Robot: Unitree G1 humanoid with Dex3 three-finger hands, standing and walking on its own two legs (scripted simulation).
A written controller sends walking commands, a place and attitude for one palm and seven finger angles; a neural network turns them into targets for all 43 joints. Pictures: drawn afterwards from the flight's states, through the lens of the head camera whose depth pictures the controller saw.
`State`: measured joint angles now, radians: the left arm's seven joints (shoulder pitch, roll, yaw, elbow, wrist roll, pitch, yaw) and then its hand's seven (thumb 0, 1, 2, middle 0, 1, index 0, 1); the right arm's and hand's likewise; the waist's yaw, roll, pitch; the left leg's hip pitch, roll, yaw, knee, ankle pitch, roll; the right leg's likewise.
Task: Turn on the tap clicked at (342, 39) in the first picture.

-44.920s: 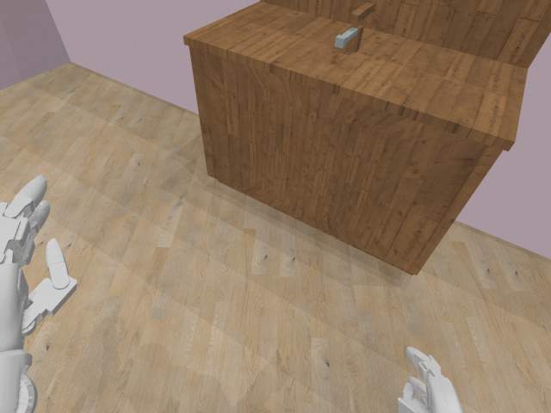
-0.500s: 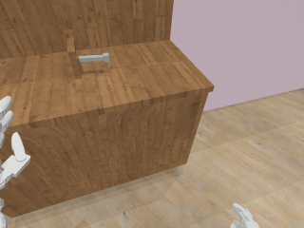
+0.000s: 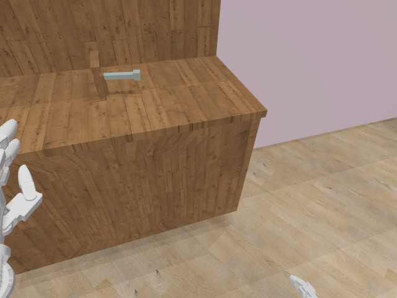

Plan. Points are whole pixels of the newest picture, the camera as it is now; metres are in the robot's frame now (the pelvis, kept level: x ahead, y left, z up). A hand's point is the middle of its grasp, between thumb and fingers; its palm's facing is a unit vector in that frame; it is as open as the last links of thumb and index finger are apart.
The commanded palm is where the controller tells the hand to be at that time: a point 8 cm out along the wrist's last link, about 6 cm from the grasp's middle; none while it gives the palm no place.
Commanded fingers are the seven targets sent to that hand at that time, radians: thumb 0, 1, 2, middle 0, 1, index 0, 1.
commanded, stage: stop stepping back and stand still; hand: left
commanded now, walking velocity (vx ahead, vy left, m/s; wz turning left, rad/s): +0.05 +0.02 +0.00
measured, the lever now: (137, 75) +0.83 +0.24 +0.07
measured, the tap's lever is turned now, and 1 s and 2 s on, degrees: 81 81 81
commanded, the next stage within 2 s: stand and check the lever's angle in 0.34 s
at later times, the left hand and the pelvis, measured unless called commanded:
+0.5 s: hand (57, 205) +0.22 +0.23 +0.16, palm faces +0.44 -0.83 -0.34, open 7.4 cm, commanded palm +0.18 +0.26 +0.18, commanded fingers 0.00 0.90 0.90 -0.20 -0.30 -0.20 -0.30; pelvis +0.02 -0.02 +0.00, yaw +0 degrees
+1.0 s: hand (60, 192) +0.25 +0.24 +0.15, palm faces +0.38 -0.87 -0.32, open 7.4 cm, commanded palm +0.20 +0.28 +0.18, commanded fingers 0.00 0.90 0.90 -0.20 -0.30 -0.20 -0.30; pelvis +0.03 +0.00 +0.00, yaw -1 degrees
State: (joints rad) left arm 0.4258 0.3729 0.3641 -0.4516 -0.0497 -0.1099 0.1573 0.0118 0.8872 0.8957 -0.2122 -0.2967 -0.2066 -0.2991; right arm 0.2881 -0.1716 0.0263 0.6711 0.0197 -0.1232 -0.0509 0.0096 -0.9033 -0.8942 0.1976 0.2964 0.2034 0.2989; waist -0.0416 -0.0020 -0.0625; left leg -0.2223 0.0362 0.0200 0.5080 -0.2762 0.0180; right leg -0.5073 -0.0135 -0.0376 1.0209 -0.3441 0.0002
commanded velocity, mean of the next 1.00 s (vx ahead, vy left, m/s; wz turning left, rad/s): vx -0.01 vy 0.04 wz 0.00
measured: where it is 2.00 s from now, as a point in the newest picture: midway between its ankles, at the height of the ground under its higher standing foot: outside the picture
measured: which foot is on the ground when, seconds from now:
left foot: down 0.00-1.00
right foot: up 0.00-0.08, down 0.10-1.00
